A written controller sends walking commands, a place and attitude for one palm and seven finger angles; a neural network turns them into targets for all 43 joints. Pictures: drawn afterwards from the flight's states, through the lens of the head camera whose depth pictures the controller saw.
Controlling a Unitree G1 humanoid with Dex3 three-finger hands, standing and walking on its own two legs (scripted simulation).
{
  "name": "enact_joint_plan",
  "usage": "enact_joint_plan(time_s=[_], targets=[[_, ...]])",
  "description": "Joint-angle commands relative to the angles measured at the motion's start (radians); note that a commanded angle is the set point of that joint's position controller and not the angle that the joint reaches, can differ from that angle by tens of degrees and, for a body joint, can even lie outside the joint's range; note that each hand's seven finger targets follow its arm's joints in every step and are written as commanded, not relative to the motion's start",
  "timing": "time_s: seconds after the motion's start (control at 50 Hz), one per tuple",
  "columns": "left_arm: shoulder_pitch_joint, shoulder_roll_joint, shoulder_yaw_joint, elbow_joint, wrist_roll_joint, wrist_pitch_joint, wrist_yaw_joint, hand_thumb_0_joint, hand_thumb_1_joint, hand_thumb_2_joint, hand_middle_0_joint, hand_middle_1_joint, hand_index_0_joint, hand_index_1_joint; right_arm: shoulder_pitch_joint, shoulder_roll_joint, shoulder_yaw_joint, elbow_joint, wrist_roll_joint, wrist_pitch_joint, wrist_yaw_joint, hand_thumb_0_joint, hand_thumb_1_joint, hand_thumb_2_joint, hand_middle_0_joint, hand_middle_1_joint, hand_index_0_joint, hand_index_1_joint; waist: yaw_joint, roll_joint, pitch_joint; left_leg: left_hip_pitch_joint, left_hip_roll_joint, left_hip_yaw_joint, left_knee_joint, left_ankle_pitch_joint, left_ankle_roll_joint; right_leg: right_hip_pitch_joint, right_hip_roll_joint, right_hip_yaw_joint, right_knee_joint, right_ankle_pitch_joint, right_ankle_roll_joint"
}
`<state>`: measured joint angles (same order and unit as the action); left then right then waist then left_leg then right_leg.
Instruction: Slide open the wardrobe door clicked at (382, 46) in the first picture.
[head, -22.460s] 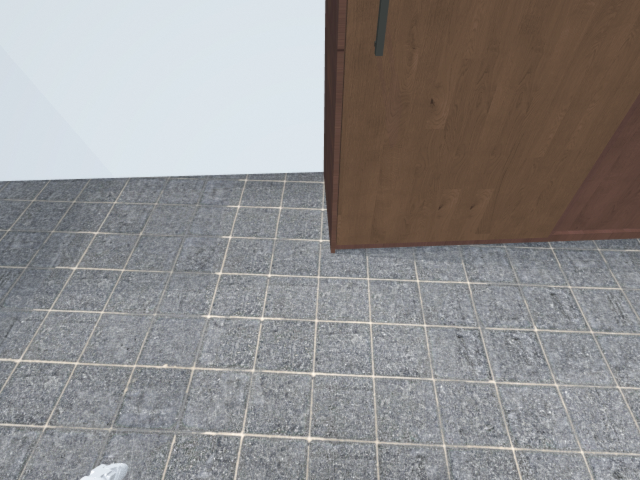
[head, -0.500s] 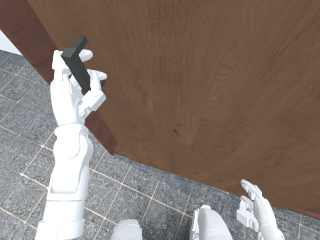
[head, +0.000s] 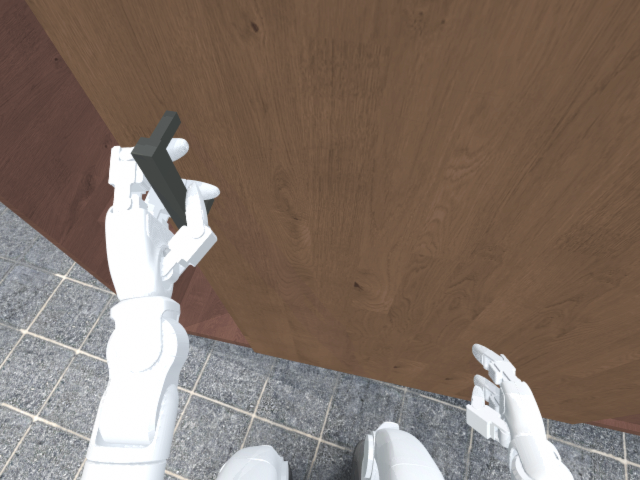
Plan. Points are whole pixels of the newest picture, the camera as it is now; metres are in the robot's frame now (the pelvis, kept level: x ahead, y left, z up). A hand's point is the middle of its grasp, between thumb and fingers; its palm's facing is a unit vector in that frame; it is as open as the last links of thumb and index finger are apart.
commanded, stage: step sideways, sliding the door along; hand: left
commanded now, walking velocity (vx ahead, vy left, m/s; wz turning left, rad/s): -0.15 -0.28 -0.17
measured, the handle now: (182, 182) +0.36 +0.19 +0.15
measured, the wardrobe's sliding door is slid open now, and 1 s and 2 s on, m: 0.28 0.44 0.44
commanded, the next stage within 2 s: stop walking and hold the door there in 1.10 s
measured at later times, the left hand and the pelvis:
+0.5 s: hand (379, 264) +0.30 -0.01 +0.15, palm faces +0.23 -0.97 -0.12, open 6.3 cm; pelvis -0.06 -0.14 +0.01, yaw -6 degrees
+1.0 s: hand (390, 253) +0.31 -0.02 +0.15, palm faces +0.53 -0.84 -0.13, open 6.7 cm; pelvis -0.08 -0.28 +0.01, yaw -4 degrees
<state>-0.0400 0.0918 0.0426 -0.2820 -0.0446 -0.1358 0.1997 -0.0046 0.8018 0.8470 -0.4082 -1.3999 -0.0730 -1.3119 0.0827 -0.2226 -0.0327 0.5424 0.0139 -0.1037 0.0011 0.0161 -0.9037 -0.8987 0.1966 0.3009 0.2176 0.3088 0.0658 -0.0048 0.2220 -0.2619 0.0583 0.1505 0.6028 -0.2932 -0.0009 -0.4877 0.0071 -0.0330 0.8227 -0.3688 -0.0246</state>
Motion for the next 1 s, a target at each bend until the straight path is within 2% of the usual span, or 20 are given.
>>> enact_joint_plan(time_s=[0.0, 0.12, 0.24, 0.28, 0.3, 0.32, 0.34, 0.36, 0.46, 0.48, 0.5, 0.52, 0.6, 0.68, 0.8, 0.84, 0.88, 0.9, 0.94, 0.98], targets=[[-0.346, -0.052, -0.312, -0.408, 0.061, -0.14, -0.12, 0.0, 0.9, 0.9, -0.45, -1.4, -0.45, -1.4, -0.029, -0.092, -0.014, -0.164, -0.014, -0.078, 0.018, 0.0, -0.9, -0.9, 0.2, 0.3, 0.2, 0.3, -0.085, 0.261, -0.457, 0.391, 0.464, -0.234, -0.141, 1.01, 0.163, -0.172, -0.05, 0.106, 0.436, -0.175, 0.054], [-0.352, -0.018, -0.257, -0.284, 0.049, -0.066, -0.128, 0.0, 0.9, 0.9, -0.45, -1.4, -0.45, -1.4, -0.007, -0.124, -0.036, -0.155, -0.008, -0.07, 0.009, 0.0, -0.9, -0.9, 0.2, 0.3, 0.2, 0.3, -0.081, 0.291, -0.424, 0.344, 0.374, -0.041, -0.194, 0.787, 0.086, -0.032, -0.038, -0.033, 0.196, -0.04, 0.077], [-0.364, 0.02, -0.204, -0.214, 0.028, -0.07, -0.112, 0.0, 0.9, 0.9, -0.45, -1.4, -0.45, -1.4, 0.004, -0.09, -0.019, -0.142, 0.013, -0.09, -0.004, 0.0, -0.9, -0.9, 0.2, 0.3, 0.2, 0.3, -0.093, 0.35, -0.439, 0.326, 0.331, -0.016, -0.111, 0.704, 0.045, 0.18, 0.017, -0.089, -0.239, 0.063, 0.076], [-0.392, 0.046, -0.198, -0.235, 0.03, -0.08, -0.112, 0.0, 0.9, 0.9, -0.45, -1.4, -0.45, -1.4, -0.019, -0.059, -0.002, -0.14, 0.034, -0.095, -0.006, 0.0, -0.9, -0.9, 0.2, 0.3, 0.2, 0.3, -0.072, 0.198, -0.463, 0.272, 0.235, -0.006, 0.023, 0.475, 0.068, 0.312, -0.013, -0.084, -0.48, 0.37, 0.076], [-0.411, 0.083, -0.191, -0.246, 0.034, -0.088, -0.111, 0.0, 0.9, 0.9, -0.45, -1.4, -0.45, -1.4, -0.033, -0.027, 0.011, -0.146, 0.038, -0.092, -0.015, 0.0, -0.9, -0.9, 0.2, 0.3, 0.2, 0.3, -0.071, -0.011, -0.458, 0.126, 0.137, 0.004, 0.132, 0.078, 0.044, 0.385, -0.126, 0.022, -0.52, 0.696, 0.042], [-0.396, 0.135, -0.162, -0.255, 0.04, -0.09, -0.096, 0.0, 0.9, 0.9, -0.45, -1.4, -0.45, -1.4, -0.06, -0.007, 0.027, -0.142, 0.026, -0.094, -0.028, 0.0, -0.9, -0.9, 0.2, 0.3, 0.2, 0.3, -0.066, -0.114, -0.466, -0.068, 0.074, 0.016, 0.229, -0.267, -0.036, 0.452, -0.265, 0.122, -0.427, 1.021, -0.019], [-0.317, 0.107, -0.173, -0.22, 0.026, -0.078, -0.101, 0.0, 0.9, 0.9, -0.45, -1.4, -0.45, -1.4, -0.041, -0.023, -0.002, -0.136, 0.023, -0.091, -0.045, 0.0, -0.9, -0.9, 0.2, 0.3, 0.2, 0.3, -0.011, -0.38, -0.542, -0.127, -0.023, -0.065, 0.411, -0.39, -0.05, 0.483, -0.303, 0.236, -0.379, 1.152, -0.098], [-0.339, 0.134, -0.135, -0.241, 0.035, -0.082, -0.096, 0.0, 0.9, 0.9, -0.45, -1.4, -0.45, -1.4, -0.054, -0.029, -0.008, -0.114, 0.012, -0.097, -0.059, 0.0, -0.9, -0.9, 0.2, 0.3, 0.2, 0.3, -0.013, -0.395, -0.549, -0.189, -0.024, -0.125, 0.499, -0.432, -0.042, 0.542, -0.324, 0.266, -0.333, 1.28, -0.151], [-0.428, 0.141, -0.084, -0.202, 0.029, -0.119, -0.085, 0.0, 0.9, 0.9, -0.45, -1.4, -0.45, -1.4, -0.004, -0.035, -0.003, -0.061, -0.003, -0.034, -0.076, 0.0, -0.9, -0.9, 0.2, 0.3, 0.2, 0.3, -0.086, -0.174, -0.576, 0.085, 0.022, -0.026, -0.097, 0.045, -0.054, 0.461, -0.219, 0.085, -0.173, 1.055, -0.094], [-0.479, 0.1, -0.135, -0.22, 0.018, -0.122, -0.099, 0.0, 0.9, 0.9, -0.45, -1.4, -0.45, -1.4, 0.01, -0.052, -0.018, -0.075, -0.003, -0.022, -0.079, 0.0, -0.9, -0.9, 0.2, 0.3, 0.2, 0.3, -0.112, -0.12, -0.591, 0.313, 0.116, -0.094, -0.172, 0.35, -0.015, 0.263, -0.18, 0.048, -0.095, 0.808, -0.037], [-0.484, 0.044, -0.184, -0.236, -0.002, -0.112, -0.119, 0.0, 0.9, 0.9, -0.45, -1.4, -0.45, -1.4, -0.012, -0.112, -0.044, -0.107, -0.002, -0.028, -0.071, 0.0, -0.9, -0.9, 0.2, 0.3, 0.2, 0.3, -0.095, 0.135, -0.603, 0.516, 0.424, -0.392, -0.185, 0.93, 0.124, -0.029, -0.055, 0.008, 0.072, 0.17, 0.051], [-0.505, 0.004, -0.229, -0.179, 0.019, -0.099, -0.127, 0.0, 0.9, 0.9, -0.45, -1.4, -0.45, -1.4, -0.023, -0.124, -0.04, -0.13, 0.012, -0.013, -0.043, 0.0, -0.9, -0.9, 0.2, 0.3, 0.2, 0.3, -0.071, 0.179, -0.599, 0.526, 0.536, -0.471, -0.18, 1.075, 0.206, -0.072, -0.049, 0.083, 0.254, -0.224, 0.041], [-0.654, -0.005, -0.228, -0.134, 0.015, -0.056, -0.127, 0.0, 0.9, 0.9, -0.45, -1.4, -0.45, -1.4, -0.011, -0.117, -0.039, -0.082, 0.008, -0.046, -0.009, 0.0, -0.9, -0.9, 0.2, 0.3, 0.2, 0.3, -0.087, 0.26, -0.48, 0.438, 0.435, -0.254, -0.148, 0.815, 0.176, -0.176, -0.084, 0.074, 0.344, -0.083, 0.057], [-0.685, 0.017, -0.191, -0.05, -0.003, -0.015, -0.127, 0.0, 0.9, 0.9, -0.45, -1.4, -0.45, -1.4, 0.014, -0.128, -0.046, -0.093, 0.014, -0.037, -0.015, 0.0, -0.9, -0.9, 0.2, 0.3, 0.2, 0.3, -0.084, 0.319, -0.476, 0.305, 0.348, -0.092, -0.175, 0.66, 0.109, 0.04, -0.049, -0.034, 0.161, 0.001, 0.069], [-0.684, 0.135, -0.078, 0.031, -0.014, -0.038, -0.099, 0.0, 0.9, 0.9, -0.45, -1.4, -0.45, -1.4, 0.037, -0.128, -0.04, -0.085, 0.036, -0.061, -0.017, 0.0, -0.9, -0.9, 0.2, 0.3, 0.2, 0.3, -0.094, 0.379, -0.478, 0.306, 0.291, -0.067, -0.051, 0.67, 0.045, 0.271, 0.01, -0.102, -0.307, 0.143, 0.063], [-0.673, 0.206, -0.035, 0.023, -0.003, -0.053, -0.088, 0.0, 0.9, 0.9, -0.45, -1.4, -0.45, -1.4, 0.037, -0.104, -0.027, -0.084, 0.051, -0.073, -0.02, 0.0, -0.9, -0.9, 0.2, 0.3, 0.2, 0.3, -0.091, 0.259, -0.495, 0.266, 0.196, -0.031, 0.055, 0.571, 0.066, 0.374, -0.048, -0.067, -0.466, 0.53, 0.057], [-0.651, 0.347, 0.077, 0.031, 0.003, -0.067, -0.065, 0.0, 0.9, 0.9, -0.45, -1.4, -0.45, -1.4, 0.023, -0.069, -0.019, -0.075, 0.051, -0.063, -0.042, 0.0, -0.9, -0.9, 0.2, 0.3, 0.2, 0.3, -0.074, -0.11, -0.552, -0.077, 0.052, -0.011, 0.292, -0.121, -0.029, 0.59, -0.293, 0.138, -0.328, 1.274, -0.073], [-0.605, 0.367, 0.112, 0.056, -0.003, -0.071, -0.061, 0.0, 0.9, 0.9, -0.45, -1.4, -0.45, -1.4, 0.014, -0.085, -0.032, -0.066, 0.049, -0.066, -0.058, 0.0, -0.9, -0.9, 0.2, 0.3, 0.2, 0.3, -0.041, -0.274, -0.58, -0.164, 0.001, -0.056, 0.389, -0.336, -0.044, 0.654, -0.318, 0.179, -0.28, 1.435, -0.117], [-0.628, 0.32, 0.096, 0.003, -0.003, -0.078, -0.047, 0.0, 0.9, 0.9, -0.45, -1.4, -0.45, -1.4, 0.013, -0.058, 0.001, -0.037, 0.045, -0.069, -0.074, 0.0, -0.9, -0.9, 0.2, 0.3, 0.2, 0.3, -0.071, -0.175, -0.555, -0.202, 0.028, -0.092, 0.194, -0.291, -0.029, 0.703, -0.317, 0.126, -0.19, 1.448, -0.119], [-0.65, 0.292, 0.081, -0.041, -0.02, -0.095, -0.049, 0.0, 0.9, 0.9, -0.45, -1.4, -0.45, -1.4, 0.045, -0.087, -0.02, -0.029, 0.039, -0.056, -0.089, 0.0, -0.9, -0.9, 0.2, 0.3, 0.2, 0.3, -0.111, -0.088, -0.595, 0.187, 0.13, -0.082, -0.139, 0.363, -0.008, 0.437, -0.214, 0.018, -0.036, 1.123, -0.021]])
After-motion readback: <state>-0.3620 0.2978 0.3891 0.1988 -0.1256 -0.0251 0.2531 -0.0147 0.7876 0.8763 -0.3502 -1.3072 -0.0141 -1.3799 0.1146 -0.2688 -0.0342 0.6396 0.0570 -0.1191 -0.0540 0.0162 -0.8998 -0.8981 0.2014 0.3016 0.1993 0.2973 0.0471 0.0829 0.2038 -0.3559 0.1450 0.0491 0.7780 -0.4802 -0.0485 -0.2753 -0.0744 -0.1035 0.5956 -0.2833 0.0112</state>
